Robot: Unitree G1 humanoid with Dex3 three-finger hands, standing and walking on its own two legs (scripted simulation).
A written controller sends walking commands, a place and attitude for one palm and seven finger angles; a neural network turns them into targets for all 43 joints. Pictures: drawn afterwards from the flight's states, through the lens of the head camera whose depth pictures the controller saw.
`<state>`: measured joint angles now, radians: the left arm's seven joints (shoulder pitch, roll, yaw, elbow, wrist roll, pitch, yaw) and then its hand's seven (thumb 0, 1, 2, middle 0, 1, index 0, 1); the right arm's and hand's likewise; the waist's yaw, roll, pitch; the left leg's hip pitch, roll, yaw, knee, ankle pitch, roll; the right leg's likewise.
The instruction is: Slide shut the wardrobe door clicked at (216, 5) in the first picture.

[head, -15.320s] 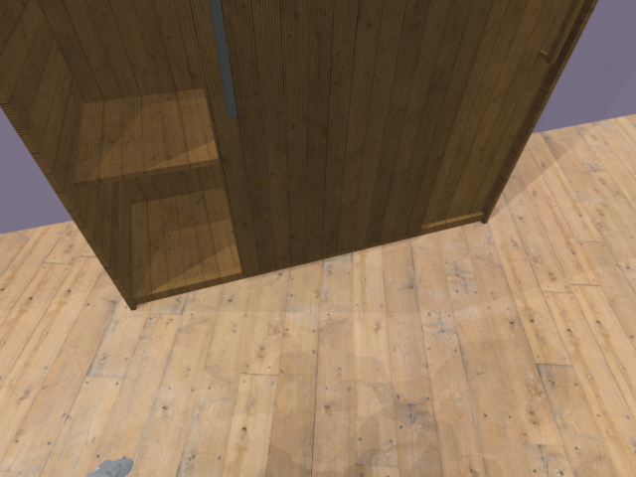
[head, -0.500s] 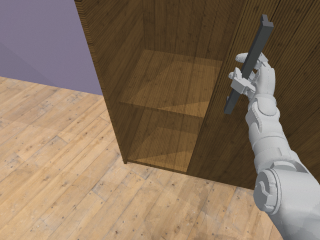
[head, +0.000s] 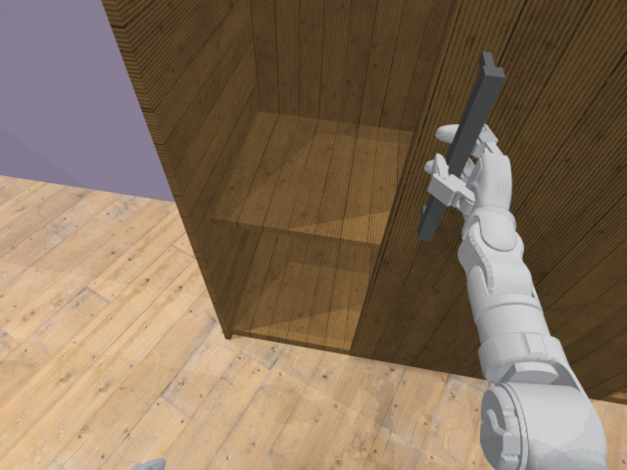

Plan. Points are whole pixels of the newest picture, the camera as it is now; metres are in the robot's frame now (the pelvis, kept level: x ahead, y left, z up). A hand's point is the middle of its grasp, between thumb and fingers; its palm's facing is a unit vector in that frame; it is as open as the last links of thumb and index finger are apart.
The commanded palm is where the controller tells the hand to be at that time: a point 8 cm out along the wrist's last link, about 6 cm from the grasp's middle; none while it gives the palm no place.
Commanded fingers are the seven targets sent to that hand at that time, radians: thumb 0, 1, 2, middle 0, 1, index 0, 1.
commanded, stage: tug the door sideways, standing still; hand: right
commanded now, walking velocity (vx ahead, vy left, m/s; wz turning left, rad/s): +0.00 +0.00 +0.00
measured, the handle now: (450, 161) +0.51 -0.11 +0.13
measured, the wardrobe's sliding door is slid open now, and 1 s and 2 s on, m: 0.40 0.37 0.26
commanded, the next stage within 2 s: step sideways, sliding the door along in 0.54 s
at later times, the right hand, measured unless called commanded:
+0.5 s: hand (430, 179) +0.46 -0.08 +0.14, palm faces +0.08 +1.00 -0.05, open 5.8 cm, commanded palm +0.44 -0.07 +0.13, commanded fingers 0.00 -0.90 -0.90 0.45 1.40 0.45 1.40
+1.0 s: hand (421, 177) +0.46 -0.07 +0.14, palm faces +0.02 +0.99 -0.11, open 5.9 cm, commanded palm +0.44 -0.10 +0.14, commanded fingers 0.00 -0.90 -0.90 0.45 1.40 0.45 1.40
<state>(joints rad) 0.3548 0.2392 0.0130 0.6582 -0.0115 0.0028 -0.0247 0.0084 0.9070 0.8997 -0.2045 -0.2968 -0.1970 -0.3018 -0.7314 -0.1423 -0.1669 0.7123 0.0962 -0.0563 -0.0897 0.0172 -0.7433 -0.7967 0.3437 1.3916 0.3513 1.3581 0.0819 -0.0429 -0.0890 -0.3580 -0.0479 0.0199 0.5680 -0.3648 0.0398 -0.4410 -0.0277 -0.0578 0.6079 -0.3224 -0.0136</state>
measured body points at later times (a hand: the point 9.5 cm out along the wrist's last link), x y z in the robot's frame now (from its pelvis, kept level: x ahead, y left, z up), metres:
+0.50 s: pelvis -0.03 +0.00 -0.01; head +0.03 +0.00 +0.44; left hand +0.00 +0.24 -0.15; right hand +0.45 -0.13 +0.15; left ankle -0.06 +0.09 -0.73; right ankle -0.02 -0.11 -0.73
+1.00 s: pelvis -0.01 +0.02 -0.01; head +0.03 +0.05 +0.43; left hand +0.06 +0.26 -0.16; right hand +0.45 -0.12 +0.15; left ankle -0.04 +0.09 -0.73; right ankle -0.02 -0.11 -0.72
